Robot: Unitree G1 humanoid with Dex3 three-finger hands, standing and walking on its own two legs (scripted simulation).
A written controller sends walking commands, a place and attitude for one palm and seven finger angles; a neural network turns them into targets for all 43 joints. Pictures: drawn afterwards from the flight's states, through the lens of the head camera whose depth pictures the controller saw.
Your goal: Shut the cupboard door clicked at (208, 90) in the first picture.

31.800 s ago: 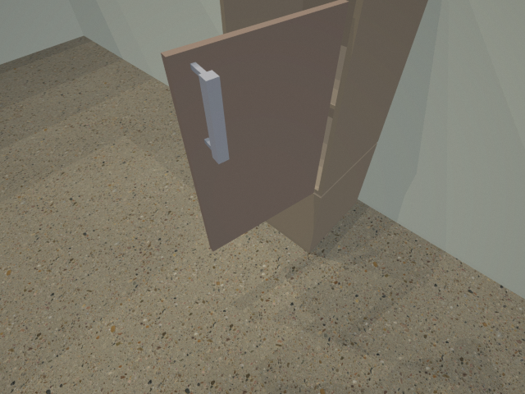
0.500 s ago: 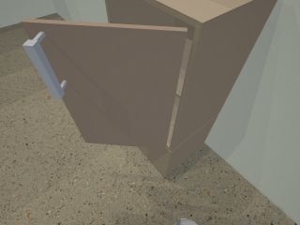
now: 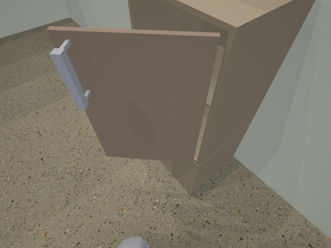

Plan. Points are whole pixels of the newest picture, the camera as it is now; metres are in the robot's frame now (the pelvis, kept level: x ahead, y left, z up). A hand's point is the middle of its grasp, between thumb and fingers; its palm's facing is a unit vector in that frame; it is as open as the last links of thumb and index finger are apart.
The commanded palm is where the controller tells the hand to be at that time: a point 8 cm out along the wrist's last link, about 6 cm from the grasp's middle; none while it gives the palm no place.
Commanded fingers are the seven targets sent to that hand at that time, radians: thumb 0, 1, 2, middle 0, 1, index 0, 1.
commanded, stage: shuffle to correct the standing spot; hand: left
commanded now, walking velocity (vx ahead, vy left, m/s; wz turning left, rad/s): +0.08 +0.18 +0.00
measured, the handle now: (75, 76) +0.48 +0.28 +0.14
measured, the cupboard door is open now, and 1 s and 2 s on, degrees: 45 45 45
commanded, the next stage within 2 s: come to a stop and stand still in 0.06 s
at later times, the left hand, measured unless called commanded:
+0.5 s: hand out of the picture +0.06 +0.25 -0.17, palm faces +0.06 -0.97 -0.23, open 7.2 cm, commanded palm none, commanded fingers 0.00 0.90 0.90 -0.20 -0.30 -0.20 -0.30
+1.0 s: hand out of the picture +0.02 +0.23 -0.17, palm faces +0.05 -0.98 -0.17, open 7.4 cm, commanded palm none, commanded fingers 0.00 0.90 0.90 -0.20 -0.30 -0.20 -0.30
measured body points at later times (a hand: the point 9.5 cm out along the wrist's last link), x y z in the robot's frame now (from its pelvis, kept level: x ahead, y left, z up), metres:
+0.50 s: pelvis +0.02 +0.07 +0.00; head +0.02 +0.06 +0.45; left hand +0.05 +0.30 -0.15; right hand +0.03 -0.15 -0.17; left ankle +0.02 +0.21 -0.74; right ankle +0.03 -0.01 -0.74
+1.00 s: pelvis +0.03 +0.08 +0.01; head +0.05 +0.08 +0.45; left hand +0.01 +0.29 -0.16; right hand +0.02 -0.13 -0.16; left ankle +0.03 +0.21 -0.74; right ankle +0.03 -0.01 -0.74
